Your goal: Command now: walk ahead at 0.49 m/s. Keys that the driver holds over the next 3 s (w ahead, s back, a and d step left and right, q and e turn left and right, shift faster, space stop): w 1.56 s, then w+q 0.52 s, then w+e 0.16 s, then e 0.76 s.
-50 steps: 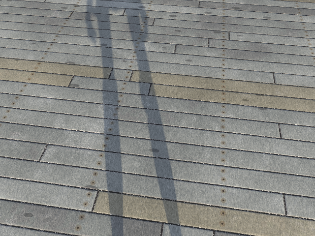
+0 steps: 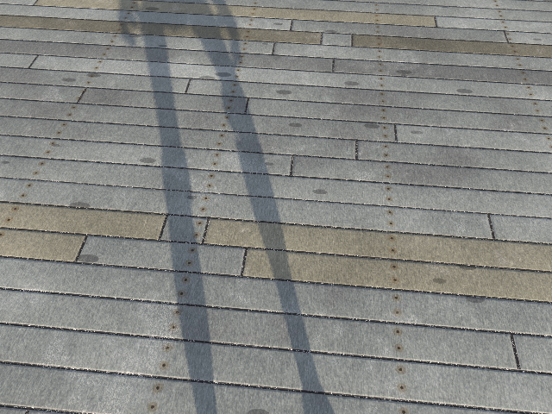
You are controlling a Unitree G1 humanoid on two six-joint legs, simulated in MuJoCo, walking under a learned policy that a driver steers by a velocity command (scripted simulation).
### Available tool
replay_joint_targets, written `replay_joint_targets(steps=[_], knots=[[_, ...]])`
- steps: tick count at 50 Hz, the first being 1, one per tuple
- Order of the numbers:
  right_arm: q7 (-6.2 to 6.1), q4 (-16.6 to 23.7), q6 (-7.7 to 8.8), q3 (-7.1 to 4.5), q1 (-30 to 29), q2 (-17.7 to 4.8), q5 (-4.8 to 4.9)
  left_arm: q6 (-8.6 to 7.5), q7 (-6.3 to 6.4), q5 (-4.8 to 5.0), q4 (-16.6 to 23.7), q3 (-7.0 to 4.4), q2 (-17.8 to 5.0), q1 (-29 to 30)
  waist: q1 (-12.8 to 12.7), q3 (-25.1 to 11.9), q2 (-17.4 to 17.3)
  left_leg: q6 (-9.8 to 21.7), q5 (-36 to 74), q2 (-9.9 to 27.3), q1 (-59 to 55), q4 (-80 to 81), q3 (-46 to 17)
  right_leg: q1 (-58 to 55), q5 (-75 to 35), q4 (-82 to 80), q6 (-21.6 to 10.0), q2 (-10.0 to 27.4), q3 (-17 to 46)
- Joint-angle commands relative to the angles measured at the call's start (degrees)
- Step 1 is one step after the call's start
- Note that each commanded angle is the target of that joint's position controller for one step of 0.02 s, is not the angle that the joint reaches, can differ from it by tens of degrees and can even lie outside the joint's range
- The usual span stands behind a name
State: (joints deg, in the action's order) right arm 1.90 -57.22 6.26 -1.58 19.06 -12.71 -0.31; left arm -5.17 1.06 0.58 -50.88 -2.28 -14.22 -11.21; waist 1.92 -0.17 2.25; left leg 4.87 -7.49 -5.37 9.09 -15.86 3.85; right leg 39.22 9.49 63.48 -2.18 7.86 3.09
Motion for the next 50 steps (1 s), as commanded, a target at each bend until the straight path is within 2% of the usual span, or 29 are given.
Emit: replay_joint_targets(steps=[1,5,8,10,12,13,14,15,16,17,18,19,20,22,23,25,28,32,37,40,41,42,43,44,45,46,47,48,50], knots=[[-1.21,3.25,0.80,-1.30,-1.93,-7.95,0.19,-0.06,0.17,-0.55,2.51,-0.74,-2.53,-0.96,-2.29,3.27,-3.92,9.62,4.80,16.20,4.95,10.85,-11.72,1.35,-9.49,-9.04,1.25,1.86,0.20],[-1.92,2.21,0.12,-1.52,2.57,-9.32,1.06,-0.61,-0.65,0.07,4.82,-0.33,-1.65,7.94,0.98,3.61,-4.45,7.41,4.90,15.51,0.17,10.18,-9.18,-1.07,-16.11,-24.09,1.73,-0.99,-2.23],[-1.98,0.96,-0.58,-1.70,5.51,-9.63,1.44,-0.84,-1.68,0.58,6.55,-0.07,-1.83,12.69,2.66,4.88,-4.92,7.16,3.97,17.40,-5.30,8.00,-9.53,-0.73,-13.91,-29.47,1.52,-2.00,-2.53],[-2.13,0.43,-1.17,-1.92,6.28,-9.81,1.46,-1.25,-2.47,0.70,7.71,-0.11,-2.46,14.26,2.56,5.25,-5.24,6.62,4.59,19.21,-9.11,5.65,-10.28,-0.76,-9.98,-32.07,0.30,-2.51,-2.38],[-2.25,0.46,-1.76,-2.29,5.40,-10.63,1.52,-1.75,-2.97,0.70,7.80,-0.57,-3.83,12.10,0.63,4.00,-6.26,5.65,9.55,20.27,-11.08,2.11,-10.78,-5.33,-5.44,-34.30,-1.32,-3.77,-3.21],[-2.26,0.80,-2.04,-2.34,4.02,-10.96,1.44,-1.95,-2.98,0.63,6.88,-1.29,-5.16,8.02,-2.03,1.70,-6.80,4.72,18.35,19.32,-10.80,-2.63,-9.69,-11.73,-4.20,-35.51,-2.41,-5.52,-4.72],[-2.21,1.20,-2.33,-1.88,3.23,-9.78,1.02,-2.06,-2.71,0.58,4.00,-2.78,-7.73,-1.16,-6.23,-3.74,-5.98,3.29,26.55,16.03,-8.62,-13.29,-7.07,-23.64,-4.37,-36.17,-4.08,-7.18,-5.79],[-2.19,2.92,-2.19,-0.77,2.91,-7.53,0.05,-2.07,-2.20,-0.03,1.53,-4.25,-12.69,-13.11,-10.38,-13.04,-0.51,0.98,17.51,12.25,2.54,-31.69,-3.55,-41.91,-5.61,-35.04,-8.19,2.30,4.84],[-1.50,3.26,-0.71,1.50,9.90,0.46,0.36,-1.63,-2.48,-0.49,-0.07,-5.33,-17.51,-17.90,-7.23,-20.30,15.82,-2.87,-16.20,1.57,26.80,-52.07,-2.52,-62.37,3.76,-41.37,-17.48,14.97,31.93],[-1.31,2.41,0.78,0.26,7.80,-5.44,1.78,-1.71,-2.53,-0.33,0.26,-3.70,-11.24,-17.31,-8.56,-20.45,11.21,-1.88,-23.68,3.57,33.70,-60.40,-11.02,-62.09,8.19,-46.05,-16.83,15.00,38.58],[-1.17,4.32,1.62,-0.82,1.97,-9.48,2.96,-1.82,-2.36,-0.18,1.44,-2.73,-8.47,-11.60,-7.58,-11.98,7.72,-0.71,-19.02,6.74,37.19,-61.59,-10.54,-54.68,4.56,-46.39,-13.77,13.14,29.47],[-1.52,5.14,1.69,-0.92,-1.37,-9.47,2.72,-1.72,-2.38,-0.29,2.68,-2.07,-6.90,-6.30,-5.73,-8.16,2.50,-0.71,-13.56,9.87,34.80,-59.34,-8.89,-46.42,-1.75,-47.58,-12.25,10.90,21.89],[-1.85,5.42,1.31,-1.24,-3.10,-8.77,1.76,-1.67,-2.67,-0.51,3.08,-1.57,-5.25,-3.28,-4.17,-4.69,0.11,-1.04,-10.26,11.57,32.47,-55.51,-8.25,-39.45,-6.25,-49.59,-11.45,8.54,16.81],[-1.93,5.09,-0.21,-1.45,-1.55,-6.60,1.18,-1.91,-3.25,-1.05,2.14,-0.87,-2.86,-3.06,-1.71,-2.64,1.33,-1.14,-6.97,13.25,26.66,-51.23,-8.09,-32.90,-12.79,-52.36,-10.00,5.14,10.33],[-2.00,4.91,-0.88,-1.31,-0.04,-4.99,1.25,-1.98,-3.16,-0.90,1.37,-1.18,-4.17,-3.81,-0.58,-2.72,2.14,-1.66,-6.23,13.15,26.30,-49.84,-7.47,-32.06,-13.28,-53.56,-10.94,5.14,9.02],[-2.18,5.97,-1.59,-1.49,-2.76,-5.19,1.01,-2.12,-2.65,-0.84,0.39,-1.73,-6.01,-5.30,-0.58,-0.57,0.83,-2.71,-3.03,13.71,29.04,-45.92,-7.31,-30.86,-15.22,-55.48,-11.73,5.31,7.00],[-2.15,8.15,-1.70,-1.65,-9.52,-4.92,0.55,-1.50,-1.67,-0.63,-0.81,-1.85,-6.55,-7.87,-1.99,1.44,0.26,-3.75,4.74,13.73,33.26,-36.15,-6.85,-32.46,-15.31,-56.69,-10.90,4.58,4.29],[-1.56,10.20,-1.22,-1.31,-17.46,-3.94,0.89,-1.08,-1.00,-0.15,-2.26,-1.90,-7.33,-11.08,-4.40,3.09,0.93,-3.69,13.33,11.69,30.70,-23.40,-4.79,-33.55,-12.63,-57.57,-9.13,3.03,0.87],[-0.19,12.97,-0.62,-1.05,-24.55,-4.27,1.52,-0.07,-0.63,0.33,-4.87,-2.26,-7.75,-14.88,-6.11,5.69,1.35,-2.30,10.49,10.52,32.00,-16.18,-4.55,-41.64,-12.15,-54.83,-8.67,6.20,1.08],[0.61,13.33,-0.01,-1.57,-22.94,-5.77,1.55,0.68,-0.29,0.49,-5.13,-2.81,-8.82,-13.58,-3.97,4.14,2.35,-0.26,4.56,8.93,26.65,-13.74,-3.37,-44.69,-20.06,-50.23,-7.38,7.60,1.06],[0.57,12.48,0.13,-2.24,-19.36,-7.04,1.49,0.91,-0.25,0.45,-4.87,-2.95,-9.35,-12.32,-1.78,1.78,3.20,0.64,3.23,7.11,20.41,-13.25,-1.79,-44.43,-29.08,-46.19,-6.69,6.95,0.29],[0.32,9.99,0.14,-3.49,-11.47,-8.97,1.38,1.25,-0.26,0.28,-4.58,-2.71,-8.78,-11.16,2.26,-2.72,2.87,1.97,3.52,5.01,9.71,-12.40,-0.07,-42.46,-36.94,-37.23,-5.44,4.38,-1.77],[-0.18,6.99,0.08,-4.92,-0.42,-12.46,1.06,1.31,-0.28,-0.32,-3.55,-1.94,-7.20,-10.69,6.41,-10.17,0.34,4.69,4.95,9.43,-7.46,-14.35,-5.05,-33.10,-31.38,-22.82,-3.49,1.23,-4.03],[-0.52,5.45,-0.33,-6.38,7.57,-18.24,0.01,0.26,-0.93,-0.55,-2.91,-0.03,-0.93,-17.18,5.13,-19.20,-12.94,13.74,-3.07,24.54,-31.20,-11.50,-30.58,-8.84,-6.40,1.17,0.98,-8.21,-6.25],[-0.36,5.31,-0.47,-5.09,7.63,-14.72,0.50,-1.34,-1.28,0.15,-3.78,0.08,-1.36,-16.95,5.06,-23.20,-16.40,15.55,-8.04,28.34,-33.43,-2.14,-46.57,-0.32,22.63,11.14,0.61,-10.98,2.52],[-0.35,5.93,-0.31,-4.05,2.70,-11.41,1.03,-2.25,-1.51,1.76,-2.25,-1.37,-6.66,-11.73,4.35,-14.46,-12.93,12.16,-10.30,26.38,-26.33,-1.24,-39.10,5.02,20.31,15.07,-0.69,-7.21,3.95],[-0.38,7.32,-0.31,-3.34,-2.70,-9.27,1.04,-2.49,-1.26,2.07,-0.91,-1.52,-7.49,-7.44,2.65,-8.57,-8.77,10.00,-7.31,24.40,-16.96,-0.02,-30.80,4.72,14.68,13.11,-1.39,-3.82,1.95],[-0.10,7.84,-0.22,-2.74,-6.72,-7.38,0.59,-2.18,-0.77,1.28,-0.57,-1.84,-7.09,-5.23,0.75,-4.28,-5.16,8.84,-3.17,21.97,-8.03,2.20,-24.83,2.06,10.13,9.24,-1.29,-1.54,0.87],[0.27,7.44,0.17,-2.25,-8.76,-5.80,-0.27,-0.47,-0.27,0.46,-1.09,-2.09,-4.61,-7.69,-2.61,-2.01,-7.46,8.07,0.67,18.96,1.30,5.94,-18.66,-4.99,5.86,4.35,-1.08,0.91,1.24]])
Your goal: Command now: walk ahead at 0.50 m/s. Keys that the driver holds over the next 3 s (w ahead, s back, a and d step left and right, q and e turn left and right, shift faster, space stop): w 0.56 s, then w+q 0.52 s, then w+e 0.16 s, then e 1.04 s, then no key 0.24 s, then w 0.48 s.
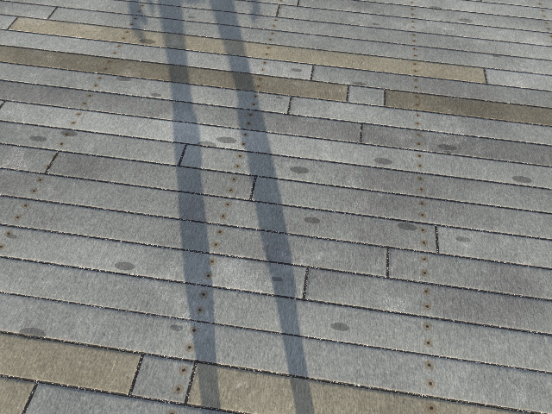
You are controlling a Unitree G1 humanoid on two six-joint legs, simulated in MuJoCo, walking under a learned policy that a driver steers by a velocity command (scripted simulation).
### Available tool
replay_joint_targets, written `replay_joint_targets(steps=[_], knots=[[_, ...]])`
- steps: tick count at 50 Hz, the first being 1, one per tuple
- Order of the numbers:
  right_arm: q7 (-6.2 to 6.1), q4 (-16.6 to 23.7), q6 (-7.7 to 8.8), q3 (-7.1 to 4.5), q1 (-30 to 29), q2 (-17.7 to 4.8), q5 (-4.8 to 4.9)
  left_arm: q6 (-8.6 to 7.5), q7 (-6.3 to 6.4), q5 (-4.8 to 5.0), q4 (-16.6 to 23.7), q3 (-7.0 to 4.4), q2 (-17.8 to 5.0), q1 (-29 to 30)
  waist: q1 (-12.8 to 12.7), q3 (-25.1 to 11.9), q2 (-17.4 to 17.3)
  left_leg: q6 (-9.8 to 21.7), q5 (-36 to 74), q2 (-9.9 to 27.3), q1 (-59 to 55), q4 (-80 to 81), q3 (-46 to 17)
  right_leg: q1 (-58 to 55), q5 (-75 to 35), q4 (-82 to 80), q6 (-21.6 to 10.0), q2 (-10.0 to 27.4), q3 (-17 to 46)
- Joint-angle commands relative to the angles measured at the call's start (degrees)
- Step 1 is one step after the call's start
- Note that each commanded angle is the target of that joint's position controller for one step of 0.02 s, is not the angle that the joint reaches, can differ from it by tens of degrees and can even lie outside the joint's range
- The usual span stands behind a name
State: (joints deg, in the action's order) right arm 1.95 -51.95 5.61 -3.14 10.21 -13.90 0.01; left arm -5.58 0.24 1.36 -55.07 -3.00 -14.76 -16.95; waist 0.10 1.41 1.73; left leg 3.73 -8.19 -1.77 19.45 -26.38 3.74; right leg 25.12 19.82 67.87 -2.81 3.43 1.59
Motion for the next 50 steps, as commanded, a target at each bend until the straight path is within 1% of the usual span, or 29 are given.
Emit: replay_joint_targets(steps=[1,2,4,6,10,14,16,18,19,20,21,22,23,24,25,26,27,28,29,31,33,37,39,42,45,47,48,49,50], knots=[[0.19,1.54,1.01,-0.78,0.85,-4.85,-0.44,0.57,0.62,-0.39,2.77,-1.27,-2.83,-2.97,-1.33,-3.07,-6.83,9.67,3.40,14.71,-7.41,17.62,-16.49,8.13,-5.19,-1.49,-0.06,5.55,2.29],[-0.02,0.84,1.16,-0.94,2.03,-5.50,-0.41,0.96,0.73,-0.47,3.03,-1.37,-2.72,-2.38,-1.54,-2.26,-6.34,9.96,5.35,14.27,-6.72,18.53,-14.74,8.85,-6.83,-3.13,0.35,5.72,1.99],[-0.78,-0.14,1.20,-1.23,4.15,-7.00,-0.38,1.24,0.93,-0.85,4.50,-1.75,-3.46,1.73,-1.04,-0.68,-5.01,10.05,9.41,14.09,-8.02,19.41,-12.65,13.19,-11.96,-8.54,1.35,5.92,1.75],[-1.50,-1.01,0.81,-1.23,6.52,-7.37,-0.20,1.12,0.76,-1.20,5.90,-1.78,-3.08,5.95,0.03,-0.16,-4.48,9.41,11.52,13.86,-10.41,19.65,-11.23,16.10,-17.82,-15.01,2.04,5.77,1.51],[-2.16,-2.24,0.34,-1.10,9.90,-7.91,0.35,0.65,-0.08,-0.82,8.04,-1.20,-1.72,13.71,2.39,1.34,-4.91,7.57,10.06,12.41,-12.71,20.29,-7.97,14.64,-26.50,-27.94,2.03,3.68,-0.42],[-2.32,-4.36,-0.44,-1.29,14.08,-8.34,0.72,0.23,-1.27,-0.32,10.34,-0.62,-1.63,20.33,4.64,3.53,-4.70,7.60,9.68,14.49,-19.59,18.44,-7.91,16.12,-24.91,-34.72,1.61,2.23,-1.28],[-2.54,-5.17,-1.06,-1.57,15.08,-8.67,0.84,-0.17,-2.03,-0.15,11.61,-0.45,-1.88,22.48,4.75,4.18,-4.98,7.35,11.70,16.23,-23.27,16.23,-8.37,16.74,-21.63,-36.84,0.69,1.80,-1.25],[-2.76,-5.39,-1.53,-1.94,14.45,-9.29,1.00,-0.54,-2.60,-0.06,11.97,-0.65,-2.89,21.56,3.30,3.29,-5.86,6.50,17.18,17.35,-25.36,13.27,-8.51,13.46,-17.49,-38.52,-0.75,0.76,-1.89],[-2.81,-5.17,-1.71,-2.12,13.32,-9.82,1.01,-0.68,-2.65,-0.09,11.44,-1.13,-4.01,18.93,1.56,1.57,-6.67,5.86,24.66,17.12,-25.39,10.44,-8.03,8.46,-15.71,-39.10,-1.65,-0.67,-2.99],[-2.81,-4.84,-1.95,-2.17,11.77,-10.05,1.09,-0.77,-2.51,-0.28,9.92,-2.01,-5.58,13.42,-1.74,-1.86,-7.12,4.89,34.46,15.65,-24.45,4.30,-6.51,-0.16,-15.77,-40.17,-2.88,-2.81,-4.85],[-2.75,-4.32,-2.12,-1.65,10.96,-8.74,0.85,-0.74,-2.12,-0.46,6.76,-3.50,-8.45,3.43,-6.08,-7.96,-6.06,3.23,37.04,12.41,-19.67,-7.05,-4.21,-14.52,-17.51,-39.88,-4.80,-3.15,-4.72],[-2.74,-2.79,-1.95,-0.70,11.58,-6.83,-0.31,-0.54,-1.47,-1.20,4.72,-4.67,-13.15,-7.45,-8.94,-17.03,1.60,1.07,18.36,8.33,-6.16,-26.39,-1.42,-33.22,-18.54,-38.66,-8.87,8.84,9.35],[-1.96,-3.17,-0.55,1.43,18.76,1.07,0.20,-0.42,-1.97,-1.22,3.58,-4.82,-15.17,-9.20,-4.65,-23.83,16.49,-1.74,-22.62,-2.17,15.42,-43.83,-4.78,-49.78,-7.64,-46.64,-17.59,20.06,36.64],[-1.69,-3.54,0.79,-0.04,14.51,-5.66,1.64,-0.49,-1.94,-0.78,4.12,-3.28,-9.47,-7.67,-6.48,-20.65,9.85,-0.58,-24.27,1.01,21.56,-50.17,-11.44,-47.32,-2.48,-49.72,-15.08,18.17,37.38],[-1.54,-1.65,1.58,-0.77,8.90,-8.29,2.71,-0.58,-1.69,-0.69,5.14,-2.55,-7.34,-2.42,-5.67,-12.64,7.10,0.29,-19.02,3.85,24.48,-50.35,-9.96,-39.48,-5.75,-50.73,-12.47,16.42,28.50],[-1.95,-1.16,1.70,-0.81,6.12,-7.91,2.48,-0.60,-1.72,-1.00,6.10,-2.05,-6.32,2.20,-3.77,-8.50,1.65,0.18,-13.62,6.83,22.01,-47.72,-8.40,-30.76,-11.96,-52.40,-11.29,14.41,22.12],[-2.32,-1.06,1.23,-1.28,4.60,-7.33,1.44,-0.64,-1.98,-1.51,6.34,-1.51,-4.50,4.79,-2.13,-4.88,-0.57,0.06,-10.43,8.44,19.69,-44.50,-7.83,-23.79,-16.20,-54.48,-10.32,12.00,17.17],[-2.32,-1.22,0.48,-1.32,6.62,-6.00,1.31,-0.82,-2.04,-2.06,6.06,-1.36,-4.28,5.48,-0.07,-4.84,2.29,-0.16,-8.56,9.86,15.95,-42.58,-8.38,-19.88,-17.93,-56.07,-10.62,11.45,14.82],[-2.35,-1.87,-0.33,-1.24,8.18,-4.68,1.41,-1.00,-2.12,-1.95,5.68,-1.30,-3.66,5.42,0.66,-4.36,2.26,-0.51,-8.14,10.37,14.25,-40.96,-8.42,-17.99,-18.57,-57.62,-10.70,10.83,12.52],[-2.54,-1.89,-1.57,-1.33,7.56,-3.66,1.76,-1.39,-1.65,-1.97,4.50,-1.61,-4.72,4.09,1.24,-2.35,1.85,-1.13,-5.89,10.86,15.45,-37.94,-8.16,-15.69,-19.49,-60.03,-10.55,10.31,8.03],[-2.61,-0.57,-2.10,-1.58,3.75,-3.97,1.49,-1.44,-0.89,-2.31,3.56,-1.99,-6.01,2.47,0.50,-0.49,0.97,-1.76,-0.61,10.70,19.94,-33.48,-9.30,-16.34,-21.52,-61.28,-10.14,10.51,4.86],[-1.84,1.22,-1.87,-1.73,-1.34,-3.59,1.25,-1.21,0.09,-2.26,2.80,-1.97,-6.37,1.42,-0.66,0.63,1.30,-1.84,11.17,8.59,21.38,-22.19,-9.53,-18.20,-22.86,-62.26,-7.68,9.02,-2.33],[-1.29,2.63,-1.77,-1.37,-5.20,-2.96,1.09,-1.16,0.45,-2.00,2.35,-1.93,-6.58,0.53,-1.96,1.82,1.19,-1.71,14.70,7.92,20.28,-16.91,-7.12,-18.89,-22.57,-62.96,-6.77,8.84,-5.20],[-0.39,5.07,-1.81,-0.74,-10.04,-2.00,1.04,-0.52,0.79,-1.60,0.80,-2.12,-6.99,-2.67,-3.86,3.73,0.45,-1.04,14.29,7.48,22.26,-12.06,-5.33,-24.85,-24.38,-61.74,-6.29,10.63,-7.64],[0.73,7.84,-1.89,-0.60,-12.89,-2.24,1.20,0.71,0.97,-1.03,0.14,-2.57,-7.94,-3.67,-4.11,4.51,0.83,0.32,7.77,6.67,23.79,-9.55,-3.03,-31.28,-30.46,-57.63,-5.53,12.93,-9.25],[1.41,9.02,-1.97,-1.21,-11.46,-3.62,1.25,1.45,1.33,-0.70,0.88,-3.05,-9.52,-1.78,-2.07,2.51,2.61,2.08,1.69,4.10,18.41,-9.02,0.34,-32.62,-46.65,-51.65,-4.27,13.38,-11.12],[1.55,8.94,-2.12,-1.91,-8.54,-4.91,1.23,1.86,1.62,-0.61,1.33,-3.31,-10.43,-0.98,-0.14,-0.05,3.96,3.16,-1.20,1.89,13.15,-9.47,2.32,-32.67,-56.89,-46.25,-3.55,13.22,-11.98],[1.56,7.56,-2.20,-3.16,-1.52,-6.99,1.36,2.39,1.88,-0.58,1.83,-3.38,-10.89,0.24,3.91,-3.92,4.04,4.70,-1.17,-0.73,3.76,-7.83,3.69,-30.82,-62.92,-36.58,-2.37,11.97,-13.30],[0.87,5.23,-2.36,-5.20,8.07,-10.85,1.46,2.44,2.04,-0.61,2.56,-3.06,-10.51,0.59,8.44,-9.06,1.90,7.13,1.71,-1.46,-11.74,-4.83,0.88,-22.76,-57.23,-22.91,-0.22,9.36,-14.14]])
Over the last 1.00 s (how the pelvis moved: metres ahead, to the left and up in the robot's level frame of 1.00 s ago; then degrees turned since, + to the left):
0.55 -0.01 -0.01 1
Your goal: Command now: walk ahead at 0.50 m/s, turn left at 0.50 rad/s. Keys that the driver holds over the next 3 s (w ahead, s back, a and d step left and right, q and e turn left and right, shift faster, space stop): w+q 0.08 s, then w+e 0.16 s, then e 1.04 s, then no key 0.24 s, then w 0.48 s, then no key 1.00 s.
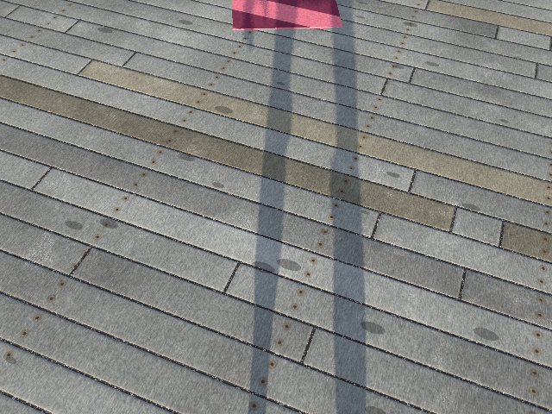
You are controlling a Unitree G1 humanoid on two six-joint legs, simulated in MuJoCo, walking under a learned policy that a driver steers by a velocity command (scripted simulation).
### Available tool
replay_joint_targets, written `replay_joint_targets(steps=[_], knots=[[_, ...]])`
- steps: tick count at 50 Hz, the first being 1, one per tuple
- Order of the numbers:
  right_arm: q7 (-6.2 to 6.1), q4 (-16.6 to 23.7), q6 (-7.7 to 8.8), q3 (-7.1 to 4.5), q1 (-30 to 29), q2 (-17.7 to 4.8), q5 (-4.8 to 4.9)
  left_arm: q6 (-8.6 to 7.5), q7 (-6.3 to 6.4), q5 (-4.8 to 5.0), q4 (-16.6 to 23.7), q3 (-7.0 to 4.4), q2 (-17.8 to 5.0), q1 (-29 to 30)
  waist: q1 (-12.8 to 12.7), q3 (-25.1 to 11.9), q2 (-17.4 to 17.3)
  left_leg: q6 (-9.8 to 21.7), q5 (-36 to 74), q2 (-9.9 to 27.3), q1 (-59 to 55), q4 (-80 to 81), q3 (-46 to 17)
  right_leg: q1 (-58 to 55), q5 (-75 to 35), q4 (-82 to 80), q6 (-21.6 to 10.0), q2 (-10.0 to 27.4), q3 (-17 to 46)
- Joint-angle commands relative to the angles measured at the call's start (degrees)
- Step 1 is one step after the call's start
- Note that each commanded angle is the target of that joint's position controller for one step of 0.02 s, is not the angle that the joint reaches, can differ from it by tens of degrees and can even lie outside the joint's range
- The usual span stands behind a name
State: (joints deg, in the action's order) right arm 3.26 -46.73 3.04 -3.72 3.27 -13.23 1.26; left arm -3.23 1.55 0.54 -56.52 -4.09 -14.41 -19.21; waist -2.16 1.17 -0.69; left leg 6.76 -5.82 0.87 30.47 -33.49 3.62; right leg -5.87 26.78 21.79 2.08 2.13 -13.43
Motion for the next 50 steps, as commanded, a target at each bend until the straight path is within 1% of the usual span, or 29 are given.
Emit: replay_joint_targets(steps=[1,2,3,4,5,7,9,11,13,16,18,22,24,25,26,27,28,29,30,31,33,35,38,41,44,47,48,49,50], knots=[[-1.69,-0.99,-0.16,-6.49,21.87,-18.17,0.21,-0.94,0.18,-1.28,6.30,-0.50,-6.41,-0.21,10.03,-15.42,-7.62,11.56,-2.93,9.81,-44.21,3.36,-22.98,30.65,-33.08,45.15,-1.69,4.32,0.89],[-1.57,0.13,0.38,-5.65,20.83,-18.36,0.19,-3.55,-0.93,-0.93,7.89,1.13,-2.49,-0.76,6.91,-22.45,-12.32,19.09,-9.05,19.31,-54.10,14.66,-51.39,45.86,6.35,58.47,-0.68,-5.68,12.92],[-1.54,0.27,0.70,-4.31,20.81,-13.84,-0.54,-5.48,-1.77,1.39,9.39,-0.10,-7.01,5.84,9.37,-19.07,-7.38,15.36,-9.49,17.35,-52.65,16.49,-45.84,52.15,3.61,60.58,-2.56,-1.93,19.46],[-1.65,0.76,1.06,-3.60,17.56,-11.06,-0.48,-6.28,-1.94,2.14,10.32,-0.09,-7.43,8.82,8.29,-12.45,-4.74,12.79,-6.09,15.22,-45.04,16.33,-36.73,53.37,-1.46,57.17,-3.93,0.75,18.44],[-1.60,1.56,1.17,-2.72,12.82,-8.47,-0.48,-6.19,-1.59,1.30,8.98,-0.30,-7.23,8.10,5.19,-8.26,0.74,10.70,-0.26,13.34,-35.37,17.01,-28.82,49.74,-5.72,51.75,-4.05,3.83,17.52],[-1.64,2.85,1.57,-1.35,8.46,-4.74,-1.39,-4.27,-1.29,0.23,7.35,-1.11,-7.41,5.75,1.92,-5.17,-0.43,8.44,10.68,10.24,-23.71,19.23,-20.33,41.02,-9.28,45.92,-3.78,7.09,17.15],[-1.87,1.98,2.09,-1.78,8.95,-7.07,-1.58,-2.42,-1.16,0.20,6.71,-0.97,-5.60,3.89,0.69,-4.52,-2.07,9.09,13.07,10.17,-19.80,22.14,-16.68,39.75,-12.18,43.32,-2.59,7.56,16.27],[-2.41,0.72,2.73,-1.97,11.14,-8.30,-1.60,-1.41,-0.84,0.04,7.71,-0.88,-5.32,6.97,1.54,-2.12,-1.72,8.31,16.21,9.85,-19.55,23.84,-12.98,43.36,-17.64,38.78,-1.69,7.89,16.21],[-3.06,-0.07,2.72,-1.75,12.01,-8.25,-1.72,-1.34,-0.83,-0.12,8.64,-0.87,-5.24,9.92,2.42,-0.42,-1.59,6.22,20.34,8.65,-20.64,24.18,-9.15,45.69,-24.36,31.80,-1.50,7.08,15.92],[-3.99,-0.70,2.41,-1.30,11.57,-8.16,-2.15,-2.18,-1.73,-0.26,9.47,-0.12,-3.36,13.25,3.74,-0.20,-2.20,1.69,28.63,5.65,-19.97,22.70,-1.55,39.74,-35.41,18.70,-2.52,3.69,13.31],[-4.54,-1.76,2.14,-1.14,12.96,-8.56,-2.23,-2.35,-2.51,-0.04,10.43,0.29,-2.72,15.91,5.21,-0.61,-2.43,0.51,29.51,6.63,-22.17,21.93,-0.29,37.55,-39.77,14.24,-2.96,1.77,12.30],[-5.59,-2.13,0.23,-1.56,11.03,-9.92,-1.62,-2.24,-4.19,-0.27,12.58,-0.17,-5.15,16.38,4.21,-1.26,-4.07,0.63,36.99,10.08,-31.93,14.43,-0.36,39.98,-29.93,10.55,-4.53,-0.55,11.47],[-6.41,-1.13,-0.96,-1.91,9.01,-10.65,-1.11,-2.40,-4.93,-0.68,11.98,-1.12,-7.54,10.16,0.97,-4.27,-4.98,-0.02,46.65,10.55,-34.10,4.95,-0.58,34.83,-23.59,9.43,-6.19,-3.22,9.69],[-6.66,-0.37,-1.51,-1.83,7.83,-10.68,-1.01,-2.61,-4.89,-0.64,10.52,-2.15,-9.58,3.62,-2.26,-7.15,-3.34,-1.80,45.10,8.27,-32.68,-5.01,0.96,27.13,-28.29,4.42,-7.75,-4.84,9.50],[-6.54,1.11,-1.22,-1.37,8.67,-10.33,-1.83,-2.53,-4.16,-1.38,10.66,-3.16,-13.61,-1.52,-4.01,-12.89,2.98,-4.96,27.19,4.10,-22.80,-21.49,2.33,12.96,-49.36,4.21,-11.71,2.71,20.29],[-5.31,2.14,-0.50,0.39,16.28,-3.62,-4.09,-1.97,-3.35,-1.83,12.03,-3.42,-17.37,-0.29,2.35,-19.75,16.78,-9.52,-30.69,-7.75,-0.90,-42.30,-0.25,-6.41,-75.21,8.61,-23.83,17.65,42.54],[-4.20,1.42,0.28,0.33,17.13,-6.89,-2.45,-1.40,-3.12,-1.60,12.92,-2.66,-14.04,-0.49,-0.37,-28.29,11.76,-9.43,-33.33,-7.19,4.47,-51.03,-11.00,-10.69,-63.20,4.80,-27.69,19.47,50.06],[-3.87,2.67,0.34,-0.29,12.05,-9.40,-0.49,-0.73,-2.70,-1.01,15.16,-2.44,-12.04,3.96,-1.27,-22.39,7.43,-8.69,-28.59,-4.16,8.39,-50.70,-11.84,-4.75,-51.39,2.56,-25.13,16.68,44.64],[-4.33,3.39,-0.18,-0.47,8.74,-9.81,-0.59,0.09,-2.17,-0.06,16.14,-1.83,-9.78,7.59,-0.43,-15.63,1.00,-8.63,-24.20,-1.94,9.11,-46.86,-10.54,3.45,-41.52,0.09,-21.74,13.75,39.97],[-4.97,3.62,-1.03,-0.79,6.95,-9.91,-1.33,0.86,-1.77,0.27,16.91,-1.29,-8.66,9.53,0.65,-10.72,-1.81,-8.81,-21.81,-0.47,7.66,-42.40,-9.84,12.23,-34.85,-2.32,-19.88,11.95,37.45],[-5.56,4.59,-2.48,-0.96,7.58,-8.92,-1.80,1.74,-1.49,-0.81,17.71,-1.36,-8.99,10.97,3.21,-6.63,2.53,-8.82,-19.90,-0.08,1.57,-32.80,-8.86,23.05,-28.13,-5.20,-18.02,8.09,34.84],[-6.10,4.26,-2.54,-0.48,9.19,-6.86,-1.82,2.15,-1.09,-1.25,18.51,-2.02,-10.37,10.64,3.52,-7.40,5.65,-9.81,-18.80,-1.22,-1.37,-24.57,-7.42,25.12,-32.14,-4.84,-17.36,5.91,32.28],[-6.48,4.46,-2.72,-0.52,8.55,-7.15,-1.70,2.97,-0.14,-0.30,19.68,-2.84,-12.04,10.20,2.72,-11.15,6.46,-11.16,-13.53,-1.68,-3.22,-18.33,-8.36,23.81,-27.36,-3.93,-16.18,5.54,33.32],[-6.43,5.44,-2.79,-0.68,6.16,-7.38,-1.46,3.98,0.35,-0.12,20.72,-2.87,-11.72,10.97,1.76,-9.87,8.24,-11.30,-11.32,-2.20,-3.93,-13.32,-9.00,24.87,-14.80,-4.53,-14.28,4.33,35.91],[-5.89,6.17,-1.77,-0.92,5.43,-7.78,-1.09,4.74,0.48,-0.24,21.31,-2.89,-11.36,10.42,1.04,-8.93,10.15,-10.51,-12.13,-2.87,-5.64,-6.84,-9.22,23.07,-12.73,-3.45,-13.31,4.19,39.31],[-4.97,5.20,-0.61,-1.63,9.82,-8.56,-0.75,5.53,0.66,0.42,22.22,-2.65,-10.61,11.07,3.73,-8.52,10.43,-8.20,-5.76,-2.61,-14.89,8.75,-7.90,23.95,-15.02,0.71,-10.66,1.82,40.17],[-5.04,5.05,-0.56,-2.56,11.85,-11.77,-1.56,5.65,0.72,0.44,22.48,-2.07,-8.62,9.62,3.61,-9.34,6.28,-5.60,-4.59,4.94,-21.57,12.69,-13.14,29.02,-9.10,6.45,-7.95,-1.18,37.13],[-5.39,5.73,-1.30,-3.80,10.11,-17.38,-3.35,5.30,0.45,0.56,24.22,-1.47,-5.72,8.72,0.60,-7.13,-11.26,2.13,3.14,17.53,-25.02,15.76,-27.46,41.08,3.71,19.28,-4.44,-10.62,25.01],[-5.23,6.95,-1.31,-3.44,8.94,-15.15,-4.95,4.22,-0.03,-0.34,24.62,-2.66,-10.10,9.03,1.46,-7.19,-15.88,8.67,9.71,23.88,-21.49,17.31,-35.29,44.16,8.79,33.75,-1.85,-9.32,22.23]])
Over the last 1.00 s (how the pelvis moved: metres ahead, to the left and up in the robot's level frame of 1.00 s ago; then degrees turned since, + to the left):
0.55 -0.01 -0.02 11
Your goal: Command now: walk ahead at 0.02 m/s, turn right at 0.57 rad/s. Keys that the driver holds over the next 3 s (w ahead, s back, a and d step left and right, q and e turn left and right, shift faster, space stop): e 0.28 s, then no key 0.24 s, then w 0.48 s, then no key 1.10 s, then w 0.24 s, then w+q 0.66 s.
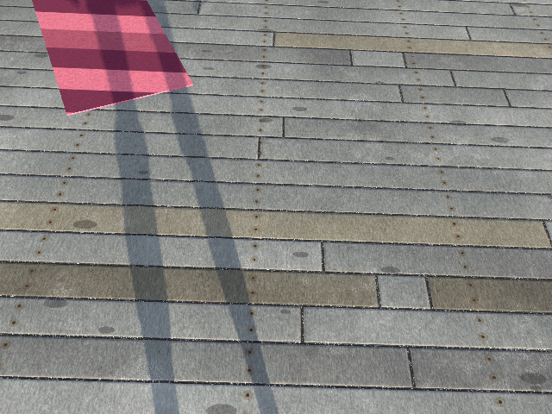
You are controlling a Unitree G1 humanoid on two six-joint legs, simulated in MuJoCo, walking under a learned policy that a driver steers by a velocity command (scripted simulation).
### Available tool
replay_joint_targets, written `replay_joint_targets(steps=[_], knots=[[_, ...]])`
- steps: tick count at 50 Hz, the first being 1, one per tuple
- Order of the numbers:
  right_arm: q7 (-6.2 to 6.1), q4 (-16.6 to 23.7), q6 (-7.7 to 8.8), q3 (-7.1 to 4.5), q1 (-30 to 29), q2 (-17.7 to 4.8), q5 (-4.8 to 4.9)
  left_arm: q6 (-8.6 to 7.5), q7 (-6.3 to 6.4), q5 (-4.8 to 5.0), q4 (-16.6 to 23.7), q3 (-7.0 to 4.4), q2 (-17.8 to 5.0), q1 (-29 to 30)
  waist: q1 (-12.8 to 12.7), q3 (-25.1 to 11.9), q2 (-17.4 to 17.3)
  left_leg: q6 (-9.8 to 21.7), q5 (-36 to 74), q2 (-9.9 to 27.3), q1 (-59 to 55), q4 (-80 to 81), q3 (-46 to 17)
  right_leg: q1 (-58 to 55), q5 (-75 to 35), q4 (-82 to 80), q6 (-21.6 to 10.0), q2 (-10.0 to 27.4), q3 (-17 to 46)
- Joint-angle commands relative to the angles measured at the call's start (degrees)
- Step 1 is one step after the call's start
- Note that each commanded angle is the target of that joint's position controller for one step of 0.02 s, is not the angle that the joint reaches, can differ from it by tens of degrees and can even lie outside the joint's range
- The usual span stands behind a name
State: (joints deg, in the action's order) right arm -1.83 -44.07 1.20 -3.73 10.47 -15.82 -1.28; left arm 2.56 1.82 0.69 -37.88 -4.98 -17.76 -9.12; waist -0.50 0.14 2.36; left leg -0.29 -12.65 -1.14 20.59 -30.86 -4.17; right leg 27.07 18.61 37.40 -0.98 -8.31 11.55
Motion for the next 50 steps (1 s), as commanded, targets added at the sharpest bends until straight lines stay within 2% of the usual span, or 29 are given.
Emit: replay_joint_targets(steps=[1,3,4,6,9,12,16,18,19,20,21,22,23,25,26,27,30,32,35,38,40,41,42,43,44,45,46,48,50], knots=[[-0.44,6.02,0.62,-2.60,-1.33,-9.56,-1.82,-1.67,-0.63,-0.28,4.45,-2.87,-9.67,-2.78,-1.08,-5.87,-13.42,15.03,18.07,23.89,-10.69,13.20,-22.21,10.52,13.28,25.65,2.15,3.16,-1.99],[-0.77,6.96,0.33,-1.86,-4.47,-6.66,0.30,-0.35,-0.21,-0.10,2.00,-2.89,-8.06,-5.06,-1.72,-4.17,-9.00,10.07,17.33,17.03,-11.11,10.93,-11.60,11.37,7.12,32.15,4.11,4.14,-4.00],[-0.92,7.04,0.13,-1.58,-4.20,-6.42,0.65,0.19,-0.28,-0.02,2.05,-2.46,-6.53,-5.06,-1.15,-3.23,-9.08,10.09,19.33,16.18,-10.82,10.87,-8.95,11.96,5.63,34.88,5.00,4.46,-4.68],[-1.20,6.94,-0.47,-1.66,-2.49,-6.88,0.30,0.47,-0.52,0.59,3.72,-1.75,-4.75,-2.48,0.23,-2.16,-10.35,10.60,19.58,14.43,-11.65,11.73,-4.40,12.27,2.80,32.08,6.08,5.51,-7.76],[-1.61,6.38,-1.20,-2.41,1.00,-8.58,0.25,0.30,-0.91,0.64,6.44,-1.05,-3.53,1.86,3.09,-3.34,-12.64,12.15,20.62,16.43,-17.43,11.52,-3.28,12.22,2.60,23.08,7.16,7.93,-9.16],[-1.19,6.70,-1.46,-3.32,0.19,-10.76,0.66,0.24,-1.79,0.40,7.64,-0.57,-2.83,2.47,3.42,-4.60,-13.63,12.44,21.53,18.02,-15.89,11.29,-0.69,4.90,3.87,14.38,6.30,9.56,-11.75],[-0.08,6.17,-1.28,-3.72,-0.12,-11.63,1.94,0.67,-2.59,0.41,7.90,-1.06,-3.61,1.30,2.95,-4.61,-14.21,11.94,21.77,19.10,-14.19,9.30,0.35,-3.29,3.13,2.94,3.42,8.43,-14.49],[0.17,5.70,-1.29,-3.40,-1.61,-10.99,3.20,0.55,-2.84,0.23,6.21,-1.30,-2.96,-2.96,0.04,-4.97,-12.89,9.34,20.53,17.66,-12.04,4.79,2.17,-11.65,-6.54,-11.26,0.28,6.67,-15.95],[0.43,4.36,-1.03,-2.72,1.06,-8.91,3.12,0.44,-2.52,0.02,5.65,-1.66,-4.17,-4.48,-0.21,-5.67,-9.61,5.77,15.88,15.68,-7.54,0.89,4.69,-19.38,-14.28,-17.11,-1.36,7.11,-13.60],[0.96,5.11,-0.70,-1.32,2.21,-4.88,0.55,0.24,-1.69,-0.15,6.27,-2.59,-8.77,-5.87,1.10,-8.52,3.50,-0.04,-2.29,10.71,3.37,-11.63,10.04,-30.33,-32.31,-17.05,-4.58,18.71,1.30],[1.11,7.34,-0.41,-0.51,0.27,-3.48,-0.85,-0.26,-1.47,-1.45,7.21,-2.57,-11.78,-4.16,1.27,-8.18,15.19,-3.69,-25.60,4.67,15.23,-22.35,9.39,-30.48,-47.45,-14.45,-15.47,30.76,12.49],[0.55,7.48,-0.54,-1.75,-3.13,-7.66,0.39,-1.35,-1.82,-2.63,6.66,-1.86,-8.65,-5.83,-2.95,-10.55,9.68,-4.17,-25.95,5.55,14.48,-29.67,3.70,-25.89,-39.77,-16.37,-19.38,30.82,11.82],[0.38,6.91,-0.97,-2.31,-3.82,-8.90,1.63,-2.18,-2.01,-2.71,5.85,-1.14,-7.30,-3.64,-1.68,-7.54,7.63,-3.78,-22.75,5.94,14.13,-32.34,2.48,-23.15,-33.78,-17.17,-16.65,26.82,7.32],[-0.33,4.76,-2.13,-2.63,-1.59,-8.52,1.13,-2.73,-1.75,-1.09,5.69,-0.46,-5.65,1.90,0.54,-4.64,6.21,-4.14,-15.75,6.18,13.08,-31.42,1.75,-19.41,-28.87,-17.63,-12.12,22.32,2.11],[-0.36,4.31,-2.35,-2.60,-0.39,-8.08,0.88,-2.82,-1.54,-1.05,5.49,-0.03,-4.97,3.24,1.58,-4.45,5.97,-4.56,-12.68,5.60,10.15,-31.60,2.04,-16.70,-31.17,-17.68,-11.83,21.15,0.29],[-0.11,3.72,-2.21,-2.36,1.36,-7.28,0.84,-2.86,-1.34,-1.13,4.85,0.26,-3.99,2.42,1.89,-5.93,5.41,-4.65,-9.63,5.28,8.49,-29.92,2.94,-16.73,-24.38,-18.93,-11.54,19.84,-0.77],[0.90,4.52,-1.07,-1.57,-1.87,-6.19,1.87,-2.92,-1.05,-0.42,2.65,-0.37,-5.70,-1.97,-1.45,-2.74,7.63,-3.21,-7.09,4.81,11.35,-21.11,4.42,-18.99,5.02,-25.01,-11.84,20.03,4.00],[1.29,5.40,-0.02,-1.40,-4.24,-6.44,2.18,-3.41,-0.90,-0.63,1.93,-0.54,-6.46,-3.03,-2.24,-0.31,6.98,-1.69,-7.84,4.96,12.31,-15.41,3.80,-20.11,8.54,-26.76,-12.33,21.89,7.11],[2.01,5.01,1.68,-1.13,-3.94,-6.02,2.20,-4.31,-1.19,-0.10,1.01,-0.88,-7.53,-3.83,-2.43,0.46,5.43,0.11,-8.36,4.70,9.37,-9.05,4.41,-19.84,8.42,-27.03,-12.55,22.63,7.54],[2.79,4.28,2.79,-0.88,-2.20,-5.55,2.54,-4.51,-1.85,0.58,0.31,-0.91,-7.96,-3.76,-1.20,0.98,4.40,1.94,-6.45,3.52,2.58,-3.05,5.97,-15.74,9.29,-26.39,-12.24,22.04,6.77],[3.04,2.32,3.35,-0.92,2.36,-5.11,2.34,-4.24,-2.14,0.98,0.06,-0.59,-7.23,-2.55,1.79,0.07,2.71,3.16,-0.84,1.69,-7.60,3.16,7.72,-10.39,10.16,-23.31,-10.69,19.85,4.40],[2.91,0.95,3.45,-1.17,6.10,-5.46,2.32,-4.25,-2.27,0.64,-0.04,-0.06,-5.69,-2.29,3.48,-1.00,1.97,3.63,-0.87,1.67,-13.75,4.02,7.05,-6.95,10.62,-20.24,-9.30,18.14,3.09],[2.50,-0.06,3.60,-1.51,11.18,-6.89,2.37,-4.52,-2.47,0.08,0.47,0.98,-2.49,-0.68,5.67,-1.94,-0.70,5.24,-3.91,6.25,-20.69,6.19,0.99,-0.99,9.98,-12.60,-6.62,15.25,-0.18],[2.06,-0.39,3.65,-2.62,14.84,-12.28,1.94,-5.49,-2.74,-0.43,2.48,2.01,1.72,0.38,5.68,-2.38,-12.97,10.17,-15.18,16.53,-27.42,12.79,-15.67,10.77,8.91,4.77,-2.04,7.46,-10.26],[2.50,-0.46,3.90,-3.39,17.76,-14.53,1.32,-6.45,-2.36,0.47,4.51,1.02,-2.53,2.90,7.73,-0.37,-18.07,17.19,-25.32,24.73,-27.25,20.15,-32.69,20.92,15.99,18.09,-0.90,6.43,-10.43],[2.44,0.48,4.36,-2.24,14.91,-11.15,1.24,-7.02,-2.39,1.33,3.96,-0.03,-5.63,1.92,5.97,2.44,-12.74,17.20,-29.35,24.26,-25.60,20.47,-32.10,24.54,12.46,24.91,-1.48,9.99,-6.81],[2.43,1.39,4.59,-1.58,12.10,-9.22,1.33,-7.18,-2.66,1.33,2.92,-0.15,-5.76,0.41,4.30,3.43,-11.30,15.23,-27.30,21.53,-24.65,20.59,-27.40,25.52,6.85,26.62,-1.89,11.38,-6.96],[2.49,2.19,4.57,-0.95,8.91,-8.17,1.33,-7.31,-2.88,0.12,2.19,-0.19,-4.72,0.48,2.88,4.28,-8.72,12.80,-15.47,18.22,-21.94,21.83,-19.28,24.48,-1.63,24.32,-1.50,13.72,-7.27],[2.29,2.30,4.45,-0.73,8.94,-7.96,1.06,-7.25,-3.14,-0.14,1.89,0.16,-3.05,0.89,2.68,3.87,-8.31,12.12,-4.18,15.37,-18.95,23.44,-12.32,20.82,-8.14,21.32,0.02,13.95,-9.07]])
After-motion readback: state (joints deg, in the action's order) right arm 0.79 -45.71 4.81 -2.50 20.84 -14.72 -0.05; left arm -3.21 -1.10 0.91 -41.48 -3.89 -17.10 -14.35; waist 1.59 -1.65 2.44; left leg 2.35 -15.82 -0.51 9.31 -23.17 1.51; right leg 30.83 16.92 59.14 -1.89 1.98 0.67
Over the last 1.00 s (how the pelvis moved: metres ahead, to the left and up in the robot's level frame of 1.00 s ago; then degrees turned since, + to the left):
0.37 0.05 0.01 -19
